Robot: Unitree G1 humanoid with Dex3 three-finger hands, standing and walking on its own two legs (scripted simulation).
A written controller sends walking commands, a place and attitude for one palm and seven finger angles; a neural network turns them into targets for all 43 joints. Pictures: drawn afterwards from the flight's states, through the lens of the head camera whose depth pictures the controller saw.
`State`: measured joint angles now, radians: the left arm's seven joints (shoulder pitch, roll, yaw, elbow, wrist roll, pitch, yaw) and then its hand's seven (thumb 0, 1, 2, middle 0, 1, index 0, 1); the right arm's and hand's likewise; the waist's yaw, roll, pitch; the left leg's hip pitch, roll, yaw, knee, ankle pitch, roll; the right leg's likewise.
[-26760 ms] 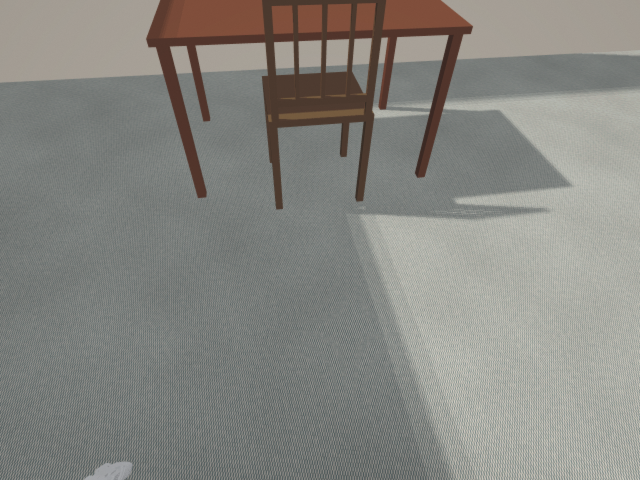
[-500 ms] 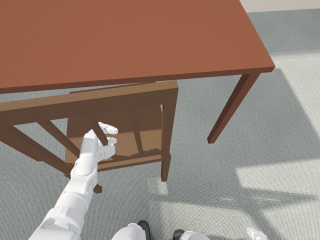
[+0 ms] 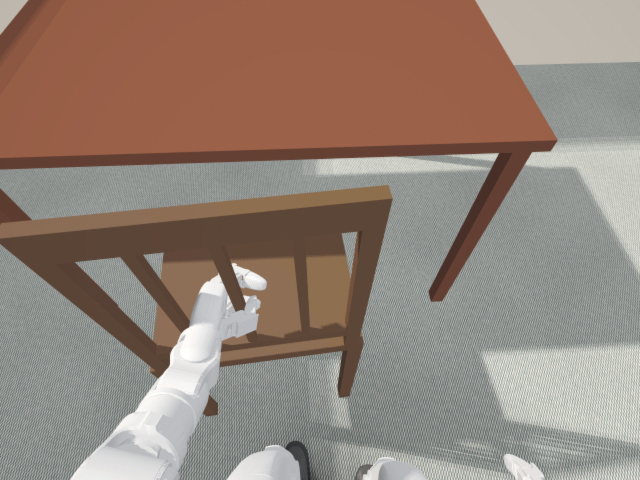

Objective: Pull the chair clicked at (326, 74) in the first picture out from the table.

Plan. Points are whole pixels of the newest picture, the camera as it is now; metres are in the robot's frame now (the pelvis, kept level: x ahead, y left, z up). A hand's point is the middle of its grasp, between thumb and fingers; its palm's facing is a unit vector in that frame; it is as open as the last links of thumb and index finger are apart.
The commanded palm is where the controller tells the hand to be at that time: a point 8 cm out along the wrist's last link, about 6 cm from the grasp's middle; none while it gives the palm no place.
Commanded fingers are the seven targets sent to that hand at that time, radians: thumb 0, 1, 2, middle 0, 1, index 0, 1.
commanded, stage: step backward, pulling the chair out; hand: left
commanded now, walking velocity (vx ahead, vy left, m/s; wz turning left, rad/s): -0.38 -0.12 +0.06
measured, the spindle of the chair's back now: (237, 299) +0.36 +0.14 -0.06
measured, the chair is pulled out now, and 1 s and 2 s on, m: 0.18 0.25 0.41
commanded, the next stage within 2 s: none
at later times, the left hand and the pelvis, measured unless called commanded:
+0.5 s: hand (254, 326) +0.32 +0.11 -0.06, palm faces +0.03 -0.98 -0.18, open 4.9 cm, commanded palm +0.30 +0.17 -0.06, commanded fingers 0.00 0.90 0.90 -0.50 -1.45 -0.50 -1.45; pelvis -0.03 -0.01 +0.01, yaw +4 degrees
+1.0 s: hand (232, 369) +0.26 +0.13 -0.06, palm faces -0.13 -0.98 -0.15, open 4.8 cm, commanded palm +0.25 +0.18 -0.06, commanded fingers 0.00 0.90 0.90 -0.50 -1.45 -0.50 -1.45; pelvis -0.08 +0.04 +0.00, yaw +1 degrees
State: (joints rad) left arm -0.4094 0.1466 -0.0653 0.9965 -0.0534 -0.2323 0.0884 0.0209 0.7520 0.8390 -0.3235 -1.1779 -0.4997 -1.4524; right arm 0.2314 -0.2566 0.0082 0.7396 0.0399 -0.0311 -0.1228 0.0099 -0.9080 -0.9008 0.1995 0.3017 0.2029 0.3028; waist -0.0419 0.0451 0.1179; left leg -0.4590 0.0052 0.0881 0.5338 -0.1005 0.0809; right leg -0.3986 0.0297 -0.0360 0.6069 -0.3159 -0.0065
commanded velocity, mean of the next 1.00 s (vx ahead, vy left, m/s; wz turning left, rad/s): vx -0.38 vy -0.08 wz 0.03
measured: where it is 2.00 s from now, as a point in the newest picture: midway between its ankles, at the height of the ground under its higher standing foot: outside the picture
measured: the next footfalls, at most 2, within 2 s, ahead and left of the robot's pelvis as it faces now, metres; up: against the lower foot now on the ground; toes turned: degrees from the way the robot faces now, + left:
left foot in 0.60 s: -0.10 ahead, +0.19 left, +0.00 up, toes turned +5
right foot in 1.08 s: -0.01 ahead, -0.09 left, +0.00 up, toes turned -2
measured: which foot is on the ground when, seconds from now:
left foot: down 0.00-0.24, up 0.26-0.58, down 0.60-1.00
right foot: down 0.00-0.88, up 0.90-1.00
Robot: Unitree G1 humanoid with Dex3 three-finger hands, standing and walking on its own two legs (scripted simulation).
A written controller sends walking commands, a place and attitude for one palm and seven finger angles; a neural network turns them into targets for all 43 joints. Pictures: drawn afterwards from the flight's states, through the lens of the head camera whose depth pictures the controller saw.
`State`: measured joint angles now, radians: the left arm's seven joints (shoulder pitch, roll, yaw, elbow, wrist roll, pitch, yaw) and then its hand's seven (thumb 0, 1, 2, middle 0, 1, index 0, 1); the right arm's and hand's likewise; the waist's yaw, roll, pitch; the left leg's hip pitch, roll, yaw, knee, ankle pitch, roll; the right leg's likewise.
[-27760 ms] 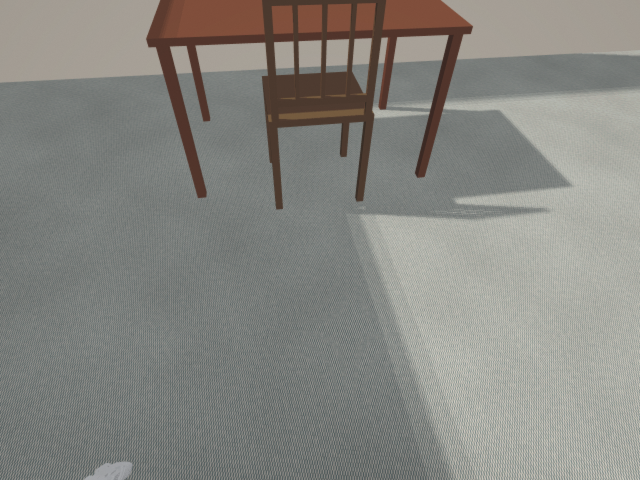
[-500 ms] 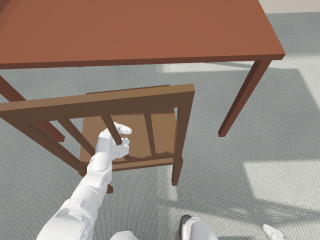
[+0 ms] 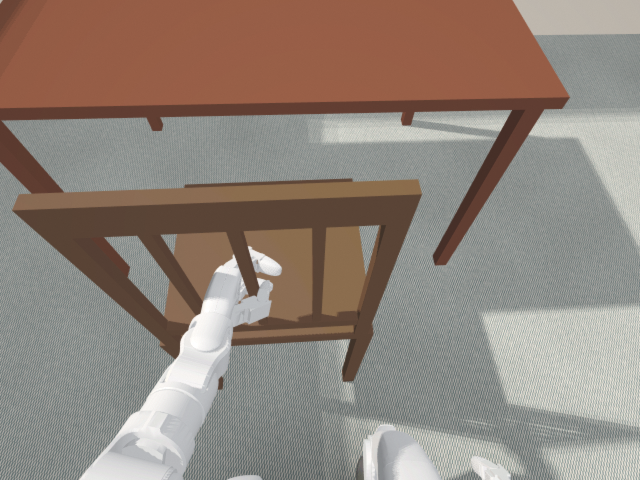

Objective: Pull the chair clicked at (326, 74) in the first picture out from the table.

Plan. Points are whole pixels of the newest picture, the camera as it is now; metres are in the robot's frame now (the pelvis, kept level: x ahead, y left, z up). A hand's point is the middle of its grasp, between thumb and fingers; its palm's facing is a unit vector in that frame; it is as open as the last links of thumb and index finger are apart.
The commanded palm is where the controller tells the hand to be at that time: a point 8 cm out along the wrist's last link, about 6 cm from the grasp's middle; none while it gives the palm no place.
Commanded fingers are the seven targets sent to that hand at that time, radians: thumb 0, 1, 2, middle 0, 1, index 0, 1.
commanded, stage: step backward, pulling the chair out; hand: left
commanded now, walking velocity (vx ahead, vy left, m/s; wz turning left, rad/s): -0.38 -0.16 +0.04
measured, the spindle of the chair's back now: (251, 283) +0.37 +0.10 -0.06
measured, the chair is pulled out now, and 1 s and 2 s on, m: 0.25 0.41 0.62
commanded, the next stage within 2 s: stop walking, hand still on the chair in 1.30 s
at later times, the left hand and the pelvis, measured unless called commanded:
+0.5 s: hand (264, 345) +0.28 +0.08 -0.05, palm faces -0.11 -0.98 -0.14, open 4.8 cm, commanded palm +0.26 +0.13 -0.06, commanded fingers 0.00 0.90 0.90 -0.50 -1.45 -0.50 -1.45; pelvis -0.08 -0.01 +0.00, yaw +1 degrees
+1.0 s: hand (251, 434) +0.18 +0.09 -0.05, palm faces -0.13 -0.98 -0.15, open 4.9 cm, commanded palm +0.16 +0.14 -0.06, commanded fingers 0.00 0.90 0.90 -0.50 -1.45 -0.50 -1.45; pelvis -0.19 +0.00 +0.01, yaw +1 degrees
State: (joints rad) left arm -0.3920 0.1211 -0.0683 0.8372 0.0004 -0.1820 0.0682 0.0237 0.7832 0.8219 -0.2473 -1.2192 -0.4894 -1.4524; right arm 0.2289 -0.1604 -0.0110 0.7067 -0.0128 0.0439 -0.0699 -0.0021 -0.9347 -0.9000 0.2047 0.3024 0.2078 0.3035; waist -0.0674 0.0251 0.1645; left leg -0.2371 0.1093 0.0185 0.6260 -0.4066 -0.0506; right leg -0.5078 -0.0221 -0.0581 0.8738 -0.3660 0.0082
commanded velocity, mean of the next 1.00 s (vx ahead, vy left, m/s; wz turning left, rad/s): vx -0.38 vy -0.06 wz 0.01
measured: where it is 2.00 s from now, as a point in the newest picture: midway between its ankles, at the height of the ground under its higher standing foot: outside the picture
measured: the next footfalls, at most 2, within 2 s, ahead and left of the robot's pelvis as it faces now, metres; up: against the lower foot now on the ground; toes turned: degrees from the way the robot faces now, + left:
right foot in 0.08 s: +0.07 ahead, -0.13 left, +0.00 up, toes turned -3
left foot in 0.40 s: -0.03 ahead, +0.14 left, +0.00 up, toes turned +4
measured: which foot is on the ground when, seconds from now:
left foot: down 0.00-0.10, up 0.12-0.38, down 0.40-0.62, up 0.64-0.86, down 0.88-1.00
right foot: up 0.00-0.06, down 0.08-0.44, up 0.46-0.56, down 0.58-0.92, up 0.94-1.00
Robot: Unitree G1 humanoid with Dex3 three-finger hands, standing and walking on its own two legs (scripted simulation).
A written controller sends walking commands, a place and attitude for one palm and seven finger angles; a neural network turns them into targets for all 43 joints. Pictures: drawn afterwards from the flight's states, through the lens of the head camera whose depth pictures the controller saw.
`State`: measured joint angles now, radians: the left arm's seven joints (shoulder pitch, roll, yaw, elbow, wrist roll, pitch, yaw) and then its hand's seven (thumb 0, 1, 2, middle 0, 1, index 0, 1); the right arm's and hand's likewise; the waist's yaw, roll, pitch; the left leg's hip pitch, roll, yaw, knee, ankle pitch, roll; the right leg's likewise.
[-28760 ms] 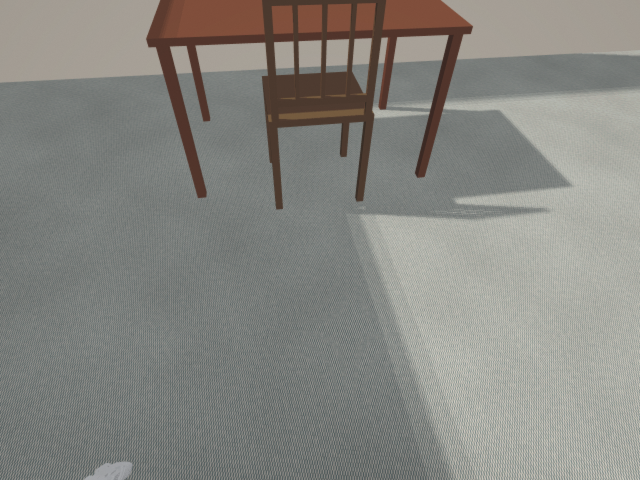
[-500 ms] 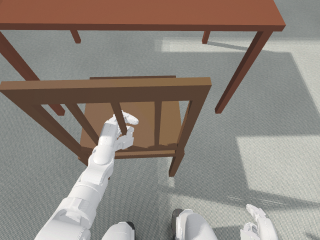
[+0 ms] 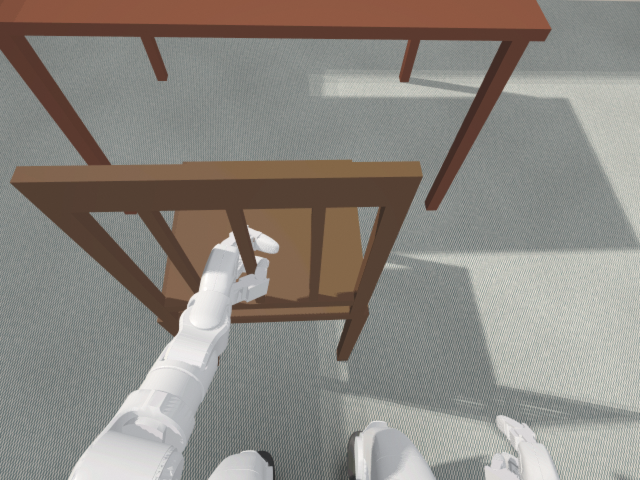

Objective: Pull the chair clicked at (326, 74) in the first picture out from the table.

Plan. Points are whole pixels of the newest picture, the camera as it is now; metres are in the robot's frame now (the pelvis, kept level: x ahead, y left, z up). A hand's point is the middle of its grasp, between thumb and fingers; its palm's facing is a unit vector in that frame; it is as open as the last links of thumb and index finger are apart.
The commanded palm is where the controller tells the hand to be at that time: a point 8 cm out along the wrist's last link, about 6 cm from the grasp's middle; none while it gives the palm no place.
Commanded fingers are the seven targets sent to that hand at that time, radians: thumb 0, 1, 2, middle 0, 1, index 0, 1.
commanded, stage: step backward, pulling the chair out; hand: left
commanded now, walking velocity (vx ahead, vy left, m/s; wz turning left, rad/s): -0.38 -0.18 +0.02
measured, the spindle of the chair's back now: (249, 262) +0.40 +0.10 -0.07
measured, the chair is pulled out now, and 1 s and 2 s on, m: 0.41 0.62 0.62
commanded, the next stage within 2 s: stop walking, hand still on the chair in 0.30 s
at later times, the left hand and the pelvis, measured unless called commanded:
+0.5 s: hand (259, 376) +0.23 +0.08 -0.05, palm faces -0.10 -0.98 -0.14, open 4.8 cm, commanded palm +0.22 +0.13 -0.04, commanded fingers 0.00 0.90 0.90 -0.50 -1.45 -0.50 -1.45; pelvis -0.13 -0.01 -0.01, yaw +0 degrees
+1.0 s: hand (244, 448) +0.16 +0.09 -0.05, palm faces -0.09 -0.98 -0.17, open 4.9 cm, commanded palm +0.14 +0.14 -0.04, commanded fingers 0.00 0.90 0.90 -0.50 -1.45 -0.50 -1.45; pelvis -0.14 -0.01 +0.00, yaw -2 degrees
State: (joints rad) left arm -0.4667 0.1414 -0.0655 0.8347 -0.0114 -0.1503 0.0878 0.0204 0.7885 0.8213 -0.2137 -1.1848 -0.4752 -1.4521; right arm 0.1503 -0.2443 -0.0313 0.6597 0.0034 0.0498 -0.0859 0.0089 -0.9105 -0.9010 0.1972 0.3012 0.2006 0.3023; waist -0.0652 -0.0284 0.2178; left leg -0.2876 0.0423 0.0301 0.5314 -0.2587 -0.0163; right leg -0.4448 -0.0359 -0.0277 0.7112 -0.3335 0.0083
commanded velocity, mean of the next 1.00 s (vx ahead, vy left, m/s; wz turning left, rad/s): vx -0.05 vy -0.02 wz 0.02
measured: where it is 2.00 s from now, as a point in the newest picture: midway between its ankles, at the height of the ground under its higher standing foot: outside the picture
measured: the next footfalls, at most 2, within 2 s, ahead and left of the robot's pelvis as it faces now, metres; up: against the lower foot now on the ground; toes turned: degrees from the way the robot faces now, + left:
right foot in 0.14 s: -0.01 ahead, -0.16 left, +0.00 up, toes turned -3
left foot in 0.44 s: -0.09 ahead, +0.12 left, +0.00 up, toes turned +2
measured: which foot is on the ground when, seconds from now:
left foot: down 0.00-0.20, up 0.22-0.42, down 0.44-1.00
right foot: up 0.00-0.12, down 0.14-0.48, up 0.50-0.58, down 0.60-1.00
